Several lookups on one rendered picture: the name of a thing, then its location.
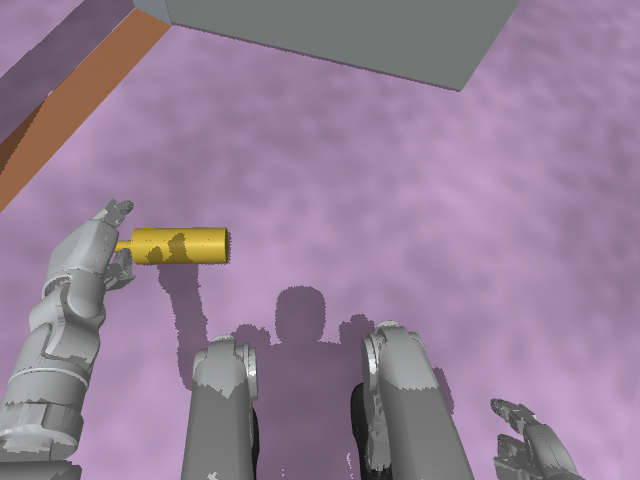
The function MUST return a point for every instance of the left robot hand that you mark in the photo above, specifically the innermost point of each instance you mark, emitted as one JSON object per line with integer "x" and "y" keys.
{"x": 91, "y": 245}

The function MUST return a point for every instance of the right robot foot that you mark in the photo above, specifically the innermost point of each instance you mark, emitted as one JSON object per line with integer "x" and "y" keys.
{"x": 360, "y": 432}

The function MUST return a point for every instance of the bottle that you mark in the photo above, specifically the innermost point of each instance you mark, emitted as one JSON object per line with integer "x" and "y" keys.
{"x": 177, "y": 245}

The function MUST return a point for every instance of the left robot arm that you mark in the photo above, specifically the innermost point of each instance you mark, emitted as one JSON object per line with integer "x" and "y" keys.
{"x": 40, "y": 413}

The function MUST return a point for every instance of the right robot hand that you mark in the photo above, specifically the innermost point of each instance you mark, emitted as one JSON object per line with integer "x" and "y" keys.
{"x": 540, "y": 456}

